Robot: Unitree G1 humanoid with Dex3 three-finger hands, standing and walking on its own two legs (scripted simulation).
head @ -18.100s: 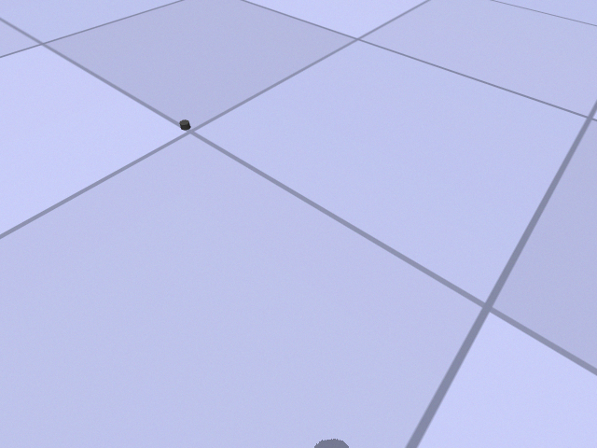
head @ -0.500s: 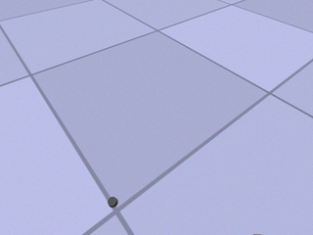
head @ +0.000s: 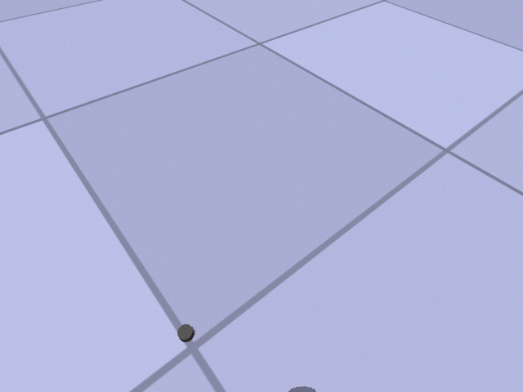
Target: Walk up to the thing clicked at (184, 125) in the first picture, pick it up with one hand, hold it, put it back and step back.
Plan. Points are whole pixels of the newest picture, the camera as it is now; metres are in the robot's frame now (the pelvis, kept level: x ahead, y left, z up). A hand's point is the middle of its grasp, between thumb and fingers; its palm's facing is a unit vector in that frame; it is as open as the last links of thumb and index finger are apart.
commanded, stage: walk up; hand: left
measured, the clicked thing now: (185, 333) +0.46 +0.26 -0.76
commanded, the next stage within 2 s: none
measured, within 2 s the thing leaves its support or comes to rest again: neither
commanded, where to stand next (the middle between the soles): +0.06 +0.02 m, yaw +0 degrees
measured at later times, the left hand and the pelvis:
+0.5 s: hand out of the picture +0.04 +0.29 -0.17, palm faces +0.00 -0.89 -0.45, open 7.4 cm; pelvis -0.05 +0.00 -0.02, yaw +1 degrees
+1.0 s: hand out of the picture +0.03 +0.32 -0.18, palm faces -0.02 -0.94 -0.35, open 7.4 cm; pelvis -0.05 +0.04 -0.02, yaw +1 degrees
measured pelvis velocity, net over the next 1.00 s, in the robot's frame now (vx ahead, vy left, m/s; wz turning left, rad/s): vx -0.05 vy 0.04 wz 0.02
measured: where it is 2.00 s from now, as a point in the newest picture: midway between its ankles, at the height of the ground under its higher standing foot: outside the picture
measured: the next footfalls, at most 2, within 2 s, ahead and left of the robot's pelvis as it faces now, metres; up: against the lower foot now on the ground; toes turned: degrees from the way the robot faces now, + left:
left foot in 0.68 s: -0.05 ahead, +0.18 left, +0.00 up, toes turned +0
right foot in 1.10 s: +0.05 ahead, -0.11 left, +0.00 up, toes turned +2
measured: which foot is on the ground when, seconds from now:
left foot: down 0.00-0.46, up 0.48-0.66, down 0.68-1.00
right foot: down 0.00-0.70, up 0.72-1.00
